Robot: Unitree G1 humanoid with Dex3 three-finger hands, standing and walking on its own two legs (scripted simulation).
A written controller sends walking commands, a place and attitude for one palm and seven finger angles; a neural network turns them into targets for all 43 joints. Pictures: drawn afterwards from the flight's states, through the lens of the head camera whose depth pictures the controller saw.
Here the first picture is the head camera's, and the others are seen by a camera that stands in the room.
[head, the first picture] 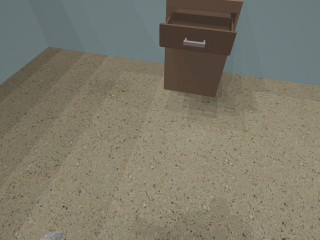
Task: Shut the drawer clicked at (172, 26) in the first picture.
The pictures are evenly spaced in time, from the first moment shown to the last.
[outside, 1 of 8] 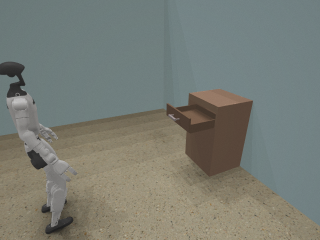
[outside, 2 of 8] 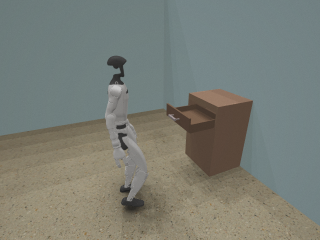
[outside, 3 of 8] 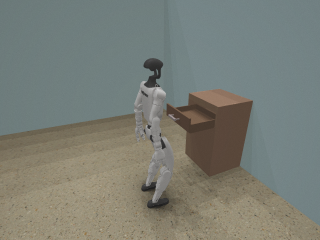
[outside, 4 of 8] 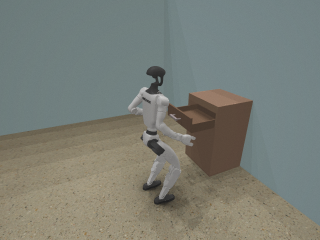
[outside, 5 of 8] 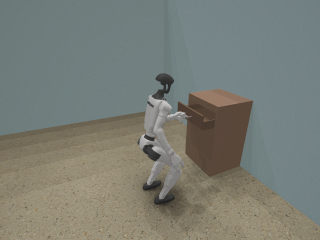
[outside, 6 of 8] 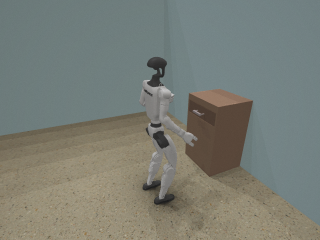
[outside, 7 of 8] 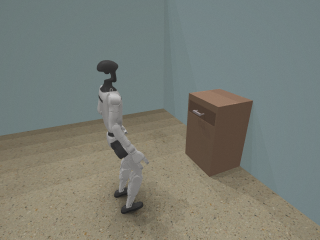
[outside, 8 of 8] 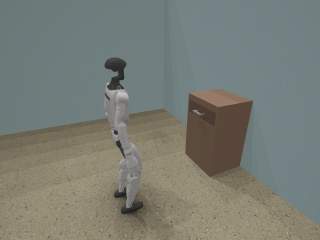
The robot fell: no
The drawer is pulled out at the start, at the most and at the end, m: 0.30 0.30 0.00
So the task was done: yes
